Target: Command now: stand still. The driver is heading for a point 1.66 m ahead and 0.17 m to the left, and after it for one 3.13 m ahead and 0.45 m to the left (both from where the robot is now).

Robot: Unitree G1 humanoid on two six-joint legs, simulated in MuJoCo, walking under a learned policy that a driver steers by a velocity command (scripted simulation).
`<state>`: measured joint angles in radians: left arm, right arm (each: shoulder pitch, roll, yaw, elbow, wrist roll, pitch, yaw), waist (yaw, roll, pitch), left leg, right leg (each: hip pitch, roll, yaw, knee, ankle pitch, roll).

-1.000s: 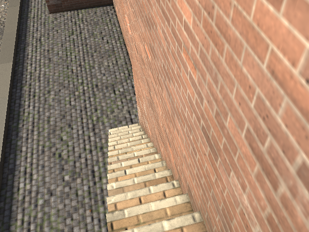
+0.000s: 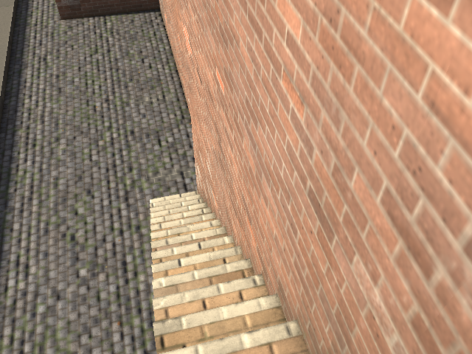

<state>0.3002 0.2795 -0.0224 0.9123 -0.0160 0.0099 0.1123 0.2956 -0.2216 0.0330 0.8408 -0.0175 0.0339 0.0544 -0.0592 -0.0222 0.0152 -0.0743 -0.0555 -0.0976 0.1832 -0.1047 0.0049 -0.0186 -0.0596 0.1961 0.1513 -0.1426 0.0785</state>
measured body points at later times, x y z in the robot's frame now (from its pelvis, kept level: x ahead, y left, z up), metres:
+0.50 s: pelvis +0.01 -0.01 -0.01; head +0.02 -0.01 +0.44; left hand +0.19 +0.22 -0.09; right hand +0.16 -0.25 -0.10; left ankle -0.01 +0.11 -0.75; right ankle -0.03 -0.18 -0.75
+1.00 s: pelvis +0.02 +0.00 +0.00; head +0.05 +0.01 +0.45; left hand +0.27 +0.20 -0.07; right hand +0.16 -0.24 -0.10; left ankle -0.01 +0.12 -0.75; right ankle -0.03 -0.18 -0.75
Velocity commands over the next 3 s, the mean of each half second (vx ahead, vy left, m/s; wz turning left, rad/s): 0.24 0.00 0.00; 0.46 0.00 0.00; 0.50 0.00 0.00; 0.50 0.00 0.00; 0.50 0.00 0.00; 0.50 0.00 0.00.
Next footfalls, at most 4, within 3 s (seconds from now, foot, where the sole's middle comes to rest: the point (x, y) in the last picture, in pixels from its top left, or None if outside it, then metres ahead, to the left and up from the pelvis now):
none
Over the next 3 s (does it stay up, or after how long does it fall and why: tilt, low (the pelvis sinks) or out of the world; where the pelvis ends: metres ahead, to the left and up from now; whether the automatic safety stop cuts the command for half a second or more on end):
stays up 0.02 -0.01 0.00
